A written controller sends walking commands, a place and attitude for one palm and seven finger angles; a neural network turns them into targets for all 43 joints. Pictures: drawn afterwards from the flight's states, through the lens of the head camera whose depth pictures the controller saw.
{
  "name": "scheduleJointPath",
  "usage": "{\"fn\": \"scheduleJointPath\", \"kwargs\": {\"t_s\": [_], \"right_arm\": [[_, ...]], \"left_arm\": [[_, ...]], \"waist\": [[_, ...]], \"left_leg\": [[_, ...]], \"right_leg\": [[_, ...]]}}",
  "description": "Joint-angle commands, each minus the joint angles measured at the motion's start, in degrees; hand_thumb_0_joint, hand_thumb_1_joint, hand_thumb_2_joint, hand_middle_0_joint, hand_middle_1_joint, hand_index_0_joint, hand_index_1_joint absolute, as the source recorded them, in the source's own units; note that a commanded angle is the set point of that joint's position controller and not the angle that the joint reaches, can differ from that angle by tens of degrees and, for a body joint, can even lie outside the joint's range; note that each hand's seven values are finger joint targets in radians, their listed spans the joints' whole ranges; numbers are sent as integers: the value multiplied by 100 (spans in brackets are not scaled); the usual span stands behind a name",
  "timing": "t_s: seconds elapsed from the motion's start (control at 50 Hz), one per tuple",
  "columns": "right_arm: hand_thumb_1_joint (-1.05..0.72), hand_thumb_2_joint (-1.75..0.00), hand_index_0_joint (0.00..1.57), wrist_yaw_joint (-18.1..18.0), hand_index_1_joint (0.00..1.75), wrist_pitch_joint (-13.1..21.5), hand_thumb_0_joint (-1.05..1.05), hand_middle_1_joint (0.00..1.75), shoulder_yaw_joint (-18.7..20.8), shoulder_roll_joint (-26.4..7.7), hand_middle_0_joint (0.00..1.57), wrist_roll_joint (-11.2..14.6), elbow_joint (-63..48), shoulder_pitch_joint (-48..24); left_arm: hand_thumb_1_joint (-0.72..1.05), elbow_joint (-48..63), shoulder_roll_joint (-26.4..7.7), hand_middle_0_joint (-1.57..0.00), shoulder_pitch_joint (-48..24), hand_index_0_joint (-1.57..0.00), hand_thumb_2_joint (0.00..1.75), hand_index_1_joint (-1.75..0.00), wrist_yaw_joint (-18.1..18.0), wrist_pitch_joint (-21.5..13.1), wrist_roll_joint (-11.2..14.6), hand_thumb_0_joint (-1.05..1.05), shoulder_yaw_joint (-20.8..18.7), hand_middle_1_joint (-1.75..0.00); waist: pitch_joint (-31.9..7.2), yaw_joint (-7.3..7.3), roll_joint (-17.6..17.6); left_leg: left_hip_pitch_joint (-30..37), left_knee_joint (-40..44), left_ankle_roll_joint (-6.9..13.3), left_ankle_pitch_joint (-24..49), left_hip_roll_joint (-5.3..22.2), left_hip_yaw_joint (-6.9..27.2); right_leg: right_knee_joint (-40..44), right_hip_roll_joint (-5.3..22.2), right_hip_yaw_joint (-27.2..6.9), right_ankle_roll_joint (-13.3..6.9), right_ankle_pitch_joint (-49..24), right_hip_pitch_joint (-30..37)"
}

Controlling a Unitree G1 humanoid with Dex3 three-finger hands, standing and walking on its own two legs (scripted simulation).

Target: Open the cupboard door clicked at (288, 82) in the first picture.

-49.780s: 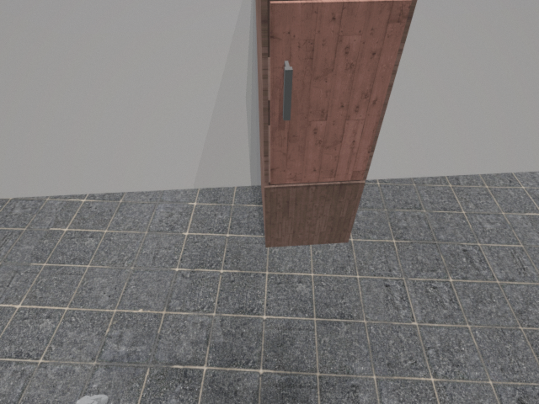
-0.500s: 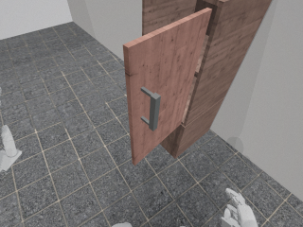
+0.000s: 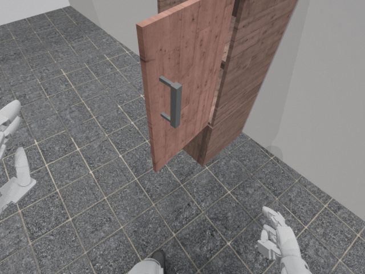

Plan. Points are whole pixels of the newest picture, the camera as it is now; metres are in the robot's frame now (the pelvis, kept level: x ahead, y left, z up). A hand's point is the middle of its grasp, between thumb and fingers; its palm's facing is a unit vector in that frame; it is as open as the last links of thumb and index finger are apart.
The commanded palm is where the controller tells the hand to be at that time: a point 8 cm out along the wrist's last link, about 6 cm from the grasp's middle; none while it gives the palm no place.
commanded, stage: stop stepping back and stand still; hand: left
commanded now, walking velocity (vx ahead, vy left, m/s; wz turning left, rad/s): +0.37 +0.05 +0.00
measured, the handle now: (169, 103) +0.52 +0.07 +0.04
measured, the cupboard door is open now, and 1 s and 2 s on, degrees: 95 95 95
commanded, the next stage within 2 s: let the arm hang, fingers relaxed in 0.82 s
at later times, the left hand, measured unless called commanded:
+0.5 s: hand out of the picture +0.15 +0.30 +0.17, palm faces +0.47 -0.78 -0.42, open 7.4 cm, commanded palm +0.09 +0.33 +0.19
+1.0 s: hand out of the picture +0.14 +0.31 +0.07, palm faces +0.32 -0.82 -0.48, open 7.4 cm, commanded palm none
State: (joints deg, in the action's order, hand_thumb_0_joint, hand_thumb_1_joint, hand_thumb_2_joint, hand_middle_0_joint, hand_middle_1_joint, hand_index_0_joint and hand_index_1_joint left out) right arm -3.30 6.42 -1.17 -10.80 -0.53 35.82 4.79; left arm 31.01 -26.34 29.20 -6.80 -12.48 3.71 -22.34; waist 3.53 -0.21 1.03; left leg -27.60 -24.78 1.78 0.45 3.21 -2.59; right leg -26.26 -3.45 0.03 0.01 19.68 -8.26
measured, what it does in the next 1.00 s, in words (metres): steps on the spot: left foot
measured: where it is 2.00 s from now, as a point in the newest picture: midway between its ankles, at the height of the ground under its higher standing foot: outside the picture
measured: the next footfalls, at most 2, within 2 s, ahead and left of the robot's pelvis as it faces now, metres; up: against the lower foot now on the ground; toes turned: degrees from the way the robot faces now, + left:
left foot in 0.48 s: +0.03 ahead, +0.13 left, +0.00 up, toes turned +3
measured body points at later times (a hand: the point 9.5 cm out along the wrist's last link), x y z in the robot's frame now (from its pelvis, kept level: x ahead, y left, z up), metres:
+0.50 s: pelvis -0.03 +0.02 +0.00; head -0.05 +0.04 +0.45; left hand +0.12 +0.33 +0.19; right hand +0.11 -0.21 -0.09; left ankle -0.01 +0.12 -0.73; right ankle -0.06 -0.08 -0.73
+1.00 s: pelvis -0.06 +0.03 +0.00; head -0.06 +0.01 +0.45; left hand +0.12 +0.35 +0.10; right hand +0.11 -0.22 -0.10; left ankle -0.01 +0.12 -0.73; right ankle -0.06 -0.08 -0.73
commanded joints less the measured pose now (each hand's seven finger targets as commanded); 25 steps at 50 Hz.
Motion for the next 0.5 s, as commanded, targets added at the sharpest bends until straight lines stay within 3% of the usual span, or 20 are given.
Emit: {"fn": "scheduleJointPath", "kwargs": {"t_s": [0.0,0.02,0.04,0.08,0.1,0.12,0.14,0.16,0.18,0.22,0.24,0.26,0.28,0.3,0.32,0.36,0.4,0.42,0.44,0.48], "right_arm": [[-90,-90,20,-183,30,214,0,30,378,-748,20,114,-965,-219],[-90,-90,20,-208,30,175,0,30,323,-674,20,65,-915,-100],[-90,-90,20,-227,30,143,0,30,301,-672,20,44,-874,-29],[-90,-90,20,-302,30,203,0,30,275,-810,20,35,-860,32],[-90,-90,20,-347,30,294,0,30,308,-870,20,47,-846,3],[-90,-90,20,-371,30,375,0,30,311,-923,20,15,-824,53],[-90,-90,20,-378,30,428,0,30,303,-963,20,-28,-831,90],[-90,-90,20,-361,30,465,0,30,294,-924,20,-70,-839,154],[-90,-90,20,-323,30,498,0,30,307,-841,20,-83,-822,233],[-90,-90,20,-243,30,571,0,30,310,-798,20,-51,-879,254],[-90,-90,20,-206,30,535,0,30,310,-809,20,-45,-913,256],[-90,-90,20,-170,30,476,0,30,336,-819,20,-38,-922,271],[-90,-90,20,-156,30,396,0,30,385,-826,20,-60,-859,295],[-90,-90,20,-133,30,346,0,30,385,-826,20,-134,-770,251],[-90,-90,20,-140,30,312,0,30,359,-730,20,-95,-701,289],[-90,-90,20,-194,30,342,0,30,312,-697,20,-52,-574,356],[-90,-90,20,-286,30,439,0,30,265,-740,20,-21,-562,266],[-90,-90,20,-329,30,538,0,30,255,-828,20,-22,-519,308],[-90,-90,20,-337,30,617,0,30,258,-863,20,-8,-557,315],[-90,-90,20,-321,30,695,0,30,273,-872,20,33,-635,410]], "left_arm": [[90,1174,-1299,-20,557,-20,90,-30,-169,-340,137,0,-1316,-30],[90,1111,-1157,-20,673,-20,90,-30,-188,-311,96,0,-1238,-30],[90,1012,-1116,-20,638,-20,90,-30,-217,-252,74,0,-1219,-30],[90,815,-924,-20,213,-20,90,-30,-226,-175,47,0,-1007,-30],[90,884,-947,-20,-166,-20,90,-30,-222,-230,28,0,-913,-30],[90,797,-901,-20,-198,-20,90,-30,-243,-282,-23,0,-901,-30],[90,777,-827,-20,-257,-20,90,-30,-277,-270,-88,0,-911,-30],[90,877,-849,-20,-443,-20,90,-30,-313,-267,-153,0,-905,-30],[90,880,-887,-20,-404,-20,90,-30,-316,-262,-163,0,-897,-30],[90,991,-790,-20,62,-20,90,-30,-273,-222,-158,0,-775,-30],[90,1054,-758,-20,301,-20,90,-30,-239,-149,-158,0,-705,-30],[90,1198,-802,-20,378,-20,90,-30,-198,-113,-175,0,-699,-30],[90,1276,-912,-20,377,-20,90,-30,-192,-102,-162,0,-787,-30],[90,1294,-989,-20,300,-20,90,-30,-237,-69,-110,0,-958,-30],[90,1145,-817,-20,227,-20,90,-30,-212,16,-104,0,-808,-30],[90,572,-722,-20,-242,-20,90,-30,-271,32,-152,0,-806,-30],[90,398,-747,-20,-591,-20,90,-30,-287,7,-210,0,-705,-30],[90,372,-811,-20,-592,-20,90,-30,-307,-61,-243,0,-783,-30],[90,411,-764,-20,-516,-20,90,-30,-301,-140,-252,0,-765,-30],[90,566,-856,-20,-419,-20,90,-30,-280,-226,-245,0,-826,-30]], "waist": [[-1037,13,-360],[-742,69,-367],[-597,131,-376],[-139,183,-4],[-76,194,493],[-89,153,1204],[-225,83,1802],[-361,2,1808],[-598,-55,1404],[-1052,-104,1214],[-1073,-75,998],[-1062,-17,444],[-1036,33,-299],[-974,-16,-645],[-663,-19,-1093],[-147,113,-866],[67,134,-352],[15,86,163],[-180,-1,561],[-863,-21,416]], "left_leg": [[2266,-1629,-308,-1341,-431,146],[2091,-1683,-315,-1332,-386,227],[2053,-1487,-300,-1267,-326,295],[1901,-346,-210,-1050,-39,634],[1903,235,-179,-1749,242,1069],[1569,1184,-166,-3126,499,1712],[795,2342,-271,-4497,733,2362],[436,2765,-410,-4838,837,2572],[595,2635,-443,-4339,784,2296],[981,2052,-403,-3394,475,1392],[919,1668,-448,-3066,196,963],[1309,567,-401,-2470,-202,348],[2041,-997,-387,-1841,-501,88],[2051,-2151,-375,-1677,-566,235],[1416,-2898,-350,-1710,-478,410],[882,-2500,-247,-2114,-138,497],[1233,-894,-151,-1768,-93,331],[1393,-64,-93,-1408,-83,426],[1606,275,-25,-788,124,647],[2065,142,51,750,395,911]], "right_leg": [[1188,1496,-574,-568,-811,-2133],[1145,1473,-534,-670,-763,-2152],[1050,1352,-415,-610,-641,-2152],[702,783,-127,-236,-354,-1924],[565,536,106,-100,543,-1944],[97,129,172,-47,1107,-1600],[-751,-255,256,-55,1178,-747],[-1284,-389,224,-113,1144,-261],[-1252,-361,185,-165,1089,-78],[-181,-277,310,-220,889,308],[360,-176,293,-259,721,484],[996,275,-25,-377,788,-100],[1702,1069,-825,-618,1291,-1417],[1986,1725,-1459,-971,1672,-2230],[1897,1908,-1571,-1164,1779,-2285],[1569,1695,-1056,-884,1094,-2083],[1172,1336,-746,-594,387,-1720],[825,1066,-713,-440,-204,-1387],[526,754,-556,-253,-813,-1055],[77,477,-300,-60,-1840,-566]]}}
